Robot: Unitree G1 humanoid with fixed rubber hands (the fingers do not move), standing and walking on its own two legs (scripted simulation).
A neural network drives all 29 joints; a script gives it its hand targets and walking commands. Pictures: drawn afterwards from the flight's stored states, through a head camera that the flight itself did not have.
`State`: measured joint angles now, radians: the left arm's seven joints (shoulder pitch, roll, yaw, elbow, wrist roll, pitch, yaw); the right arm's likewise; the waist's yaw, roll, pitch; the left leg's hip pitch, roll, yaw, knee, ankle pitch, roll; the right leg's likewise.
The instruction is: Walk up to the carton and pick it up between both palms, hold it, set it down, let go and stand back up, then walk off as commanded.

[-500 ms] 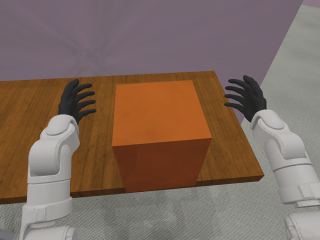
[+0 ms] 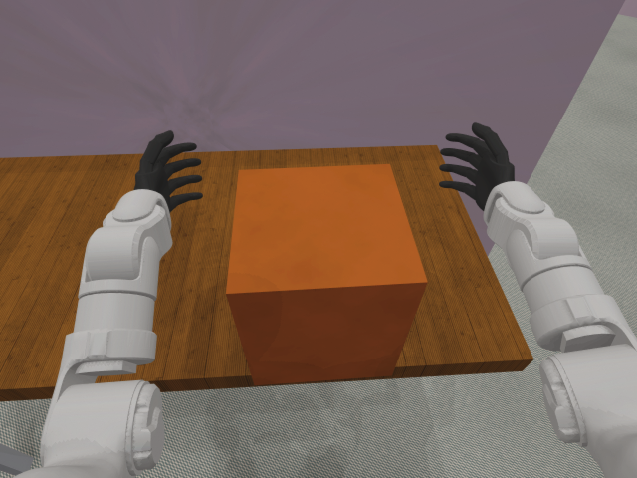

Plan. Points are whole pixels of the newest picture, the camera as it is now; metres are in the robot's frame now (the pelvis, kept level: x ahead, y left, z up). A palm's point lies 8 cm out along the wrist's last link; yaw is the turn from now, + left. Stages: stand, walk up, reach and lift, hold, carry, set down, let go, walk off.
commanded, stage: reach and lift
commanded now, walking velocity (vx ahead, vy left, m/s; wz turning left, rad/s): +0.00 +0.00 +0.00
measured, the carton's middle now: (319, 278) +0.37 +0.01 +0.02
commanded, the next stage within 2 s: none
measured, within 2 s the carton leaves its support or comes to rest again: leaves its support in 1.62 s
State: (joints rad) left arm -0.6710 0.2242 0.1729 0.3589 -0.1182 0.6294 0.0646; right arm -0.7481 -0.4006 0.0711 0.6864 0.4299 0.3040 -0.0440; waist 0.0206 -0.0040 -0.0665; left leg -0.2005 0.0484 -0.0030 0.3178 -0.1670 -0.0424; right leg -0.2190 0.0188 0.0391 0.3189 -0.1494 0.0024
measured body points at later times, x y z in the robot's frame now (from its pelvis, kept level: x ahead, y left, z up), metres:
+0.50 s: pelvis +0.00 +0.00 +0.00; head +0.02 +0.00 +0.45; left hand +0.39 +0.19 +0.06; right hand +0.41 -0.16 +0.06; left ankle -0.01 +0.15 -0.75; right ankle +0.01 -0.12 -0.75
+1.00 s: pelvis -0.01 +0.00 -0.01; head +0.01 +0.01 +0.44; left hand +0.39 +0.17 +0.05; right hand +0.41 -0.14 +0.05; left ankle -0.01 +0.15 -0.75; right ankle +0.01 -0.12 -0.75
